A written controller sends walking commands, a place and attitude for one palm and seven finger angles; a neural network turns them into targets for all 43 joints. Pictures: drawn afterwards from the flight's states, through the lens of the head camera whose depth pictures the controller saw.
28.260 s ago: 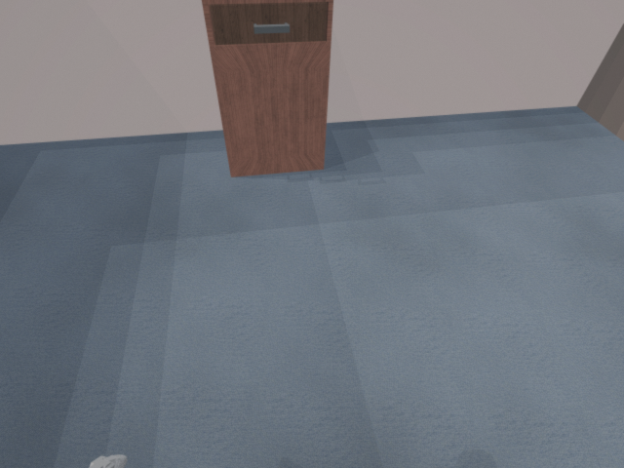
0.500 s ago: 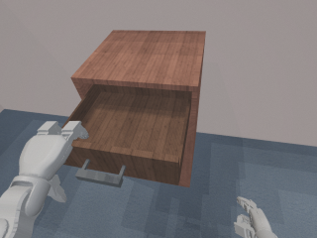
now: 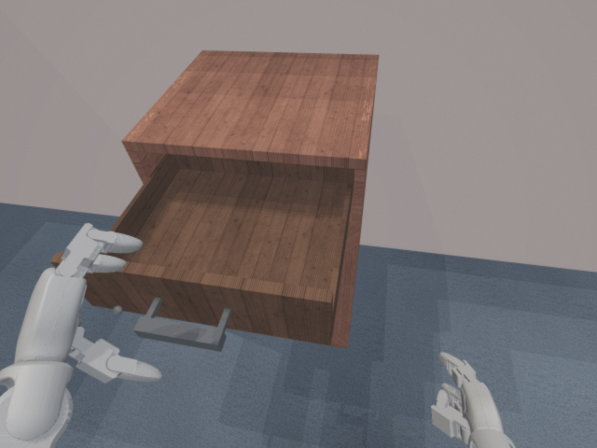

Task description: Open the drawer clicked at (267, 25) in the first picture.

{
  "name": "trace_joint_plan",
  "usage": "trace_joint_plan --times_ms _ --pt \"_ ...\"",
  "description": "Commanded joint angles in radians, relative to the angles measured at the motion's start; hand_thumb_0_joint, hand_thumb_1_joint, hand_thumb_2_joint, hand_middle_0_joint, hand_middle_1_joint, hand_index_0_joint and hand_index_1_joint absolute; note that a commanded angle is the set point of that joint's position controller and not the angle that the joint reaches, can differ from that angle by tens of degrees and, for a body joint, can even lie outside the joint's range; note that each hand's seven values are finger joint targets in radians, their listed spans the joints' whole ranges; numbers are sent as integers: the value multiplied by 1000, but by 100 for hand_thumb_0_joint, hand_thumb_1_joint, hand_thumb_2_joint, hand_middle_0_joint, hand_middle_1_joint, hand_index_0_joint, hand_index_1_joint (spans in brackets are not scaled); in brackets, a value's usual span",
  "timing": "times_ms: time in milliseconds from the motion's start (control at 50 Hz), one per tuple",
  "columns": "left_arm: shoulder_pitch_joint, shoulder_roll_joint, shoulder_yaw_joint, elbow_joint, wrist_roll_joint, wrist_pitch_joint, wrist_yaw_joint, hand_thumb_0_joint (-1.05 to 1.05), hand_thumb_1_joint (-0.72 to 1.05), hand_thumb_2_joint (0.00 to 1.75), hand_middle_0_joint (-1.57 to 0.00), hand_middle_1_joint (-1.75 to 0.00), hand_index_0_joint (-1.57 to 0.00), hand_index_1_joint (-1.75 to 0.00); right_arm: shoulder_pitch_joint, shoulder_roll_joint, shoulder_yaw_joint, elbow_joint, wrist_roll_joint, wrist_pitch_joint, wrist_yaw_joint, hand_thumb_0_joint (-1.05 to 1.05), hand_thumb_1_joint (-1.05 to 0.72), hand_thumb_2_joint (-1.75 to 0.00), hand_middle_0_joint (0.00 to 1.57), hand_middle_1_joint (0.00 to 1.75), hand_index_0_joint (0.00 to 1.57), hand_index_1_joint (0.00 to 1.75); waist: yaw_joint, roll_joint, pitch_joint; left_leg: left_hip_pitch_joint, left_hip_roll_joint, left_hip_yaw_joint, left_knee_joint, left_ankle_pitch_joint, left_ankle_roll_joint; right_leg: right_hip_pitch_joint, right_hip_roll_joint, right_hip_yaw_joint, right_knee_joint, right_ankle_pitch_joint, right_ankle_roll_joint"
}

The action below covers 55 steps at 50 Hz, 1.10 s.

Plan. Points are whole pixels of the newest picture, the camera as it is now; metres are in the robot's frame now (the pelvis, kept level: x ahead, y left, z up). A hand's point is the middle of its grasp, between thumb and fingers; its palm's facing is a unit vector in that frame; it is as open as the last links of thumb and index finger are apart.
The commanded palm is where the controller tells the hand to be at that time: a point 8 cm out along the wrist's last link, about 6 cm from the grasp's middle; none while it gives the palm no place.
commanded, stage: draw the hand back to the body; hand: left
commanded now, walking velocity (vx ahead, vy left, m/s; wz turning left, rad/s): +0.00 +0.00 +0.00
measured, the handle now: (185, 321) +0.29 +0.23 -0.04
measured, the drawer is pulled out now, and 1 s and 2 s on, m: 0.29 0.29 0.29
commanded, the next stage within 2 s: step back with the hand held close in 0.88 s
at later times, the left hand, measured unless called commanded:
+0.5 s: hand (107, 298) +0.22 +0.23 +0.16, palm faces +0.37 -0.83 -0.41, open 10.3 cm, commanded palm +0.16 +0.28 +0.18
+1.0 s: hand (89, 307) +0.20 +0.24 +0.16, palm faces +0.42 -0.81 -0.40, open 7.5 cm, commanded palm +0.15 +0.28 +0.18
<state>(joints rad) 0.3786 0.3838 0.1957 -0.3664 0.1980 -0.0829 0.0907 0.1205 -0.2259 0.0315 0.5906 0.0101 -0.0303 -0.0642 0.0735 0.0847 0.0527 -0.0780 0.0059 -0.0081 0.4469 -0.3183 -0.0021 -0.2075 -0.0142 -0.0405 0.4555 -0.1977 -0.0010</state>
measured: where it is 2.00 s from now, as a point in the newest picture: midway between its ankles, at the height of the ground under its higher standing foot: outside the picture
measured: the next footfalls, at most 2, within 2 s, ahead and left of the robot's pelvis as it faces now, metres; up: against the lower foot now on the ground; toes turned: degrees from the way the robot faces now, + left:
right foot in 1.92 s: -0.04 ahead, -0.12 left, +0.00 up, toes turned +0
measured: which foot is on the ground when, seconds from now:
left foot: down 0.00-1.00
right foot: down 0.00-1.00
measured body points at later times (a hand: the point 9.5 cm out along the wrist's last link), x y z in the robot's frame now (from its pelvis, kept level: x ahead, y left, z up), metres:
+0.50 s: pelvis +0.03 +0.00 +0.00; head +0.03 -0.02 +0.45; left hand +0.19 +0.27 +0.18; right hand +0.23 -0.22 -0.08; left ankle -0.04 +0.12 -0.74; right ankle +0.03 -0.12 -0.74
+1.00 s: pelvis +0.02 +0.00 +0.00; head +0.01 -0.02 +0.45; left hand +0.17 +0.28 +0.18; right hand +0.22 -0.20 -0.08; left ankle -0.04 +0.12 -0.74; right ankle +0.03 -0.12 -0.74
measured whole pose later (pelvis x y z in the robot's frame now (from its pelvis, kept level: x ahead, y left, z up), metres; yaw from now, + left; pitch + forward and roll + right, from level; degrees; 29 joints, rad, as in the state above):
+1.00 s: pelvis +0.02 +0.00 +0.00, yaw +1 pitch -2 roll -1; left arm 0.53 0.31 0.29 -0.50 -0.04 -0.12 0.12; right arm 0.18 -0.20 0.02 0.64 0.00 -0.17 -0.07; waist 0.07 0.06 0.00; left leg -0.05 0.01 -0.02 0.43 -0.34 -0.01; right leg -0.17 -0.01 -0.06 0.44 -0.23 0.00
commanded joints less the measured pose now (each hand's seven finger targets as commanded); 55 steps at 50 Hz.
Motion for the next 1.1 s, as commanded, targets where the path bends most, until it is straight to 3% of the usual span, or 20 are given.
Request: trace_joint_plan --times_ms 0,20,40,80,140,240,300,320,400,420,480,520,600,620,660,960,980,1000,1020,1080 --pt "-86 142 163 -339 -195 -100 59 0 -26 40 -28 -104 -28 -104 -84 -83 -28 -150 -21 -159 -38 0 -90 -90 20 30 20 30 -6 -48 -169 -44 24 21 -94 232 16 182 -14 -13 -61 94 -6" --pt "-83 173 194 -344 -199 -103 67 0 -22 42 -28 -102 -28 -102 -84 -90 -27 -131 -26 -174 -39 0 -90 -90 20 30 20 30 -6 34 -141 -50 23 25 -93 231 9 171 -13 -5 -68 97 -10" --pt "-84 129 163 -360 -199 -109 68 0 -18 43 -28 -100 -28 -100 -72 -73 -21 -129 -28 -188 -36 0 -90 -90 20 30 20 30 -9 70 -126 -63 19 24 -100 249 4 175 -16 -12 -66 106 -15" --pt "-55 109 159 -338 -207 -108 66 0 -12 47 -27 -95 -27 -95 -61 -72 -21 -117 -29 -206 -32 0 -90 -90 20 30 20 30 -10 83 -79 -78 22 22 -102 274 -3 169 -15 -16 -67 125 -18" --pt "-47 98 161 -313 -215 -110 56 0 -1 51 -26 -88 -26 -88 -63 -76 -29 -111 -28 -221 -29 0 -90 -90 20 30 20 30 -13 12 -46 -87 27 24 -97 280 0 160 -11 -19 -74 143 -15" --pt "20 60 148 -277 -228 -112 34 0 17 58 -25 -77 -25 -77 -61 -84 -42 -104 -22 -225 -18 0 -90 -90 20 30 20 30 -13 -48 -82 -75 30 27 -86 344 6 175 -10 -23 -64 208 -8" --pt "41 81 169 -323 -228 -120 32 0 27 63 -25 -70 -25 -70 -61 -85 -50 -108 -23 -227 -15 0 -90 -90 20 30 20 30 -5 -46 -147 -55 27 30 -74 385 8 200 -12 -18 -53 247 -6" --pt "51 88 174 -327 -225 -121 32 0 31 64 -24 -68 -24 -68 -66 -85 -51 -105 -21 -228 -14 0 -90 -90 20 30 20 30 -7 -6 -145 -52 25 32 -72 397 4 193 -10 -17 -54 251 -7" --pt "97 103 206 -364 -229 -125 37 0 44 70 -23 -59 -23 -59 -56 -78 -55 -108 -21 -224 -14 0 -90 -90 20 30 20 30 -3 -40 -195 -40 28 29 -59 472 2 217 -12 -20 -39 312 -4" --pt "100 121 224 -367 -226 -123 39 0 48 72 -23 -57 -23 -57 -64 -80 -57 -107 -20 -224 -16 0 -90 -90 20 30 20 30 -1 -8 -193 -36 27 32 -56 481 -1 212 -12 -18 -43 320 -6" --pt "101 98 213 -341 -233 -117 36 0 58 76 -22 -50 -22 -50 -65 -73 -57 -105 -15 -212 -19 0 -90 -90 20 30 20 30 -10 -43 -138 -52 31 34 -64 435 1 182 -9 -23 -52 285 -3" --pt "88 102 217 -348 -231 -114 36 0 65 80 -22 -46 -22 -46 -73 -76 -58 -107 -13 -212 -21 0 -90 -90 20 30 20 30 -11 -10 -121 -49 30 34 -64 423 0 161 -8 -21 -61 266 -5" --pt "95 90 207 -330 -233 -110 36 0 80 86 -21 -37 -21 -37 -68 -75 -57 -108 -14 -207 -22 0 -90 -90 20 30 20 30 -10 -56 -131 -55 29 28 -71 399 5 171 -10 -27 -56 250 -3" --pt "89 85 197 -337 -231 -107 34 0 83 87 -21 -34 -21 -34 -74 -80 -57 -108 -12 -207 -22 0 -90 -90 20 30 20 30 -14 -5 -126 -49 28 32 -67 400 4 157 -10 -19 -60 243 -5" --pt "96 82 195 -334 -233 -107 37 0 90 90 -20 -30 -20 -30 -67 -73 -55 -106 -14 -208 -21 0 -90 -90 20 30 20 30 -13 -28 -131 -54 29 27 -69 406 2 166 -15 -28 -52 252 -4" --pt "101 84 197 -347 -232 -103 45 0 90 90 -20 -30 -20 -30 -69 -70 -49 -117 -9 -208 -20 0 -90 -90 20 30 20 30 -11 -1 -117 -90 32 11 -74 344 -5 147 -18 -29 -40 182 -10" --pt "-31 196 333 -426 -228 -159 53 0 90 90 -20 -30 -20 -30 -24 -103 -48 -155 -4 -175 -23 0 -90 -90 20 30 20 30 -65 -58 -20 -175 44 -25 -47 223 18 60 -58 54 -72 193 -11" --pt "56 126 278 -347 -222 -166 45 0 90 90 -20 -30 -20 -30 -34 -88 -50 -140 -9 -159 -27 0 -90 -90 20 30 20 30 -74 -118 -39 -162 41 -34 -24 181 26 35 -87 68 -80 189 -19" --pt "48 137 280 -379 -218 -173 44 0 90 90 -20 -30 -20 -30 -50 -97 -51 -152 -9 -154 -28 0 -90 -90 20 30 20 30 -73 -87 -38 -157 35 -33 -20 196 27 19 -97 79 -80 223 -27" --pt "169 102 259 -346 -223 -182 42 0 90 90 -20 -30 -20 -30 -39 -96 -57 -162 -7 -137 -26 0 -90 -90 20 30 20 30 -75 -57 -155 -133 47 -28 0 294 29 57 -115 70 -25 274 -29"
